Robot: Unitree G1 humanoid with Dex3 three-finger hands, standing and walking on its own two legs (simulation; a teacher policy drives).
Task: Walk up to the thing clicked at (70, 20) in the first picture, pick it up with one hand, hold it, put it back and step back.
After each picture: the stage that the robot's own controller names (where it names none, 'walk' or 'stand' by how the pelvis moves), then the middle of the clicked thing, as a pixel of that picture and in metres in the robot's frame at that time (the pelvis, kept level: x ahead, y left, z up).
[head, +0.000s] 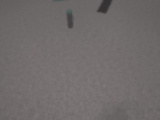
stand; (69, 19) +1.73 +0.20 -0.65
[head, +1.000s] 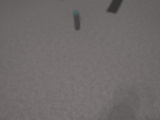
walk; (76, 20) +1.59 +0.21 -0.64
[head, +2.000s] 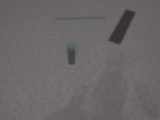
walk; (71, 54) +1.03 +0.19 -0.63
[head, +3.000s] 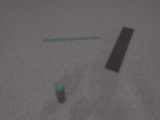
walk; (60, 92) +0.62 +0.22 -0.63
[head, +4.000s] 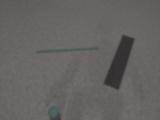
stand; (55, 117) +0.42 +0.21 -0.63
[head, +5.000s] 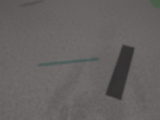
walk; out of the picture +0.39 +0.21 -0.66
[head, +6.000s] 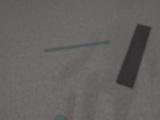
stand; out of the picture +0.31 +0.23 -0.63
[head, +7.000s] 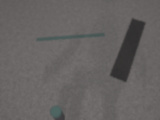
walk; (58, 115) +0.32 +0.19 -0.61
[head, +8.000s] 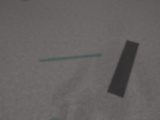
stand; out of the picture +0.37 +0.23 -0.63
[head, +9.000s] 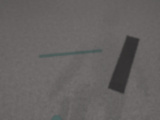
walk; out of the picture +0.36 +0.21 -0.65
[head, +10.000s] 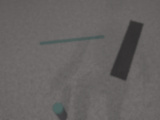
walk; (60, 112) +0.38 +0.21 -0.63
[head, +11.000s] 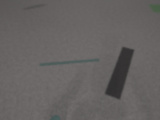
walk; out of the picture +0.45 +0.20 -0.65
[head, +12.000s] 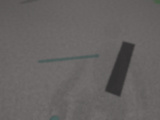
stand; out of the picture +0.40 +0.23 -0.66
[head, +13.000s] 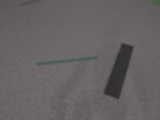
stand; out of the picture +0.39 +0.24 -0.66
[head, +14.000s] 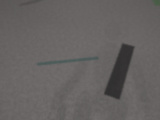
stand; out of the picture +0.38 +0.24 -0.66
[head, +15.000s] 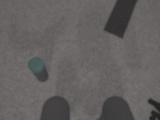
go down; (39, 71) +0.44 +0.23 -0.39
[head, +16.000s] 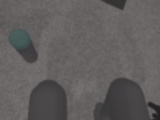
go down; (26, 49) +0.47 +0.25 -0.26
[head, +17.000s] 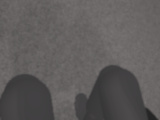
close in; out of the picture +0.46 +0.28 -0.19
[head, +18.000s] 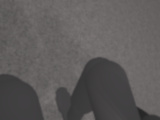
close; out of the picture +0.46 +0.30 -0.17
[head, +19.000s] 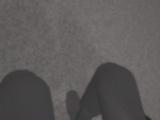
lift; out of the picture +0.40 +0.28 -0.15
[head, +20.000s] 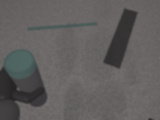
lift; (30, 83) +0.33 +0.19 +0.02
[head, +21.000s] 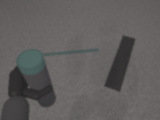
hold; (40, 82) +0.33 +0.16 +0.05
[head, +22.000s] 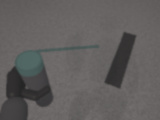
hold; (38, 83) +0.33 +0.17 +0.04
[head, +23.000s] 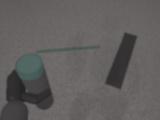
crouch; (38, 86) +0.32 +0.17 +0.04
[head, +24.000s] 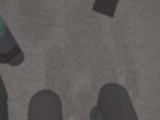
crouch; (4, 44) +0.45 +0.24 -0.06
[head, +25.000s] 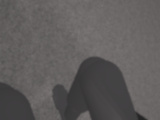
lower; out of the picture +0.46 +0.31 -0.17
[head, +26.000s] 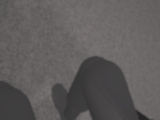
lower; out of the picture +0.46 +0.32 -0.17
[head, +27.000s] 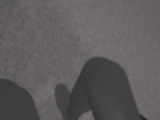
lower; out of the picture +0.46 +0.31 -0.17
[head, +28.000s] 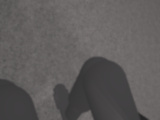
lower; out of the picture +0.45 +0.31 -0.17
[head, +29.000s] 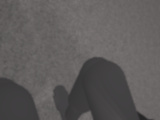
loosen; out of the picture +0.45 +0.32 -0.17
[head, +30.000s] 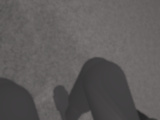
withdraw; out of the picture +0.45 +0.32 -0.17
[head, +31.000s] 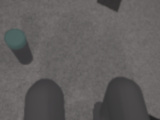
walk; (21, 49) +0.47 +0.27 -0.24
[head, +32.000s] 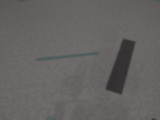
stand; out of the picture +0.39 +0.23 -0.59
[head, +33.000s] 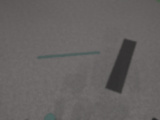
stand; out of the picture +0.41 +0.23 -0.60
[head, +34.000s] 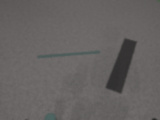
stand; out of the picture +0.41 +0.23 -0.60
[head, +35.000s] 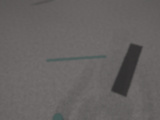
stand; out of the picture +0.44 +0.22 -0.65
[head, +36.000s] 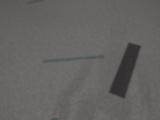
stand; out of the picture +0.39 +0.23 -0.66
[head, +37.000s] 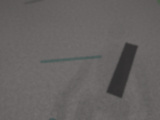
walk; out of the picture +0.39 +0.25 -0.66
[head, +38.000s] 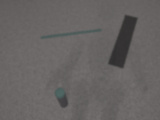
walk; (62, 98) +0.49 +0.21 -0.64
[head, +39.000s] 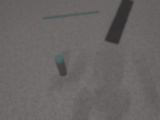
walk; (61, 66) +0.77 +0.23 -0.63
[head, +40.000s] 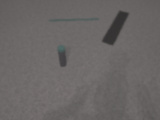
stand; (62, 56) +1.03 +0.22 -0.64
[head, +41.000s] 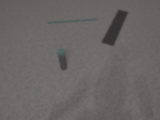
stand; (62, 60) +0.99 +0.23 -0.65
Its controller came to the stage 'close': yes
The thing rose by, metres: 0.68
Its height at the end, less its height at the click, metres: +0.00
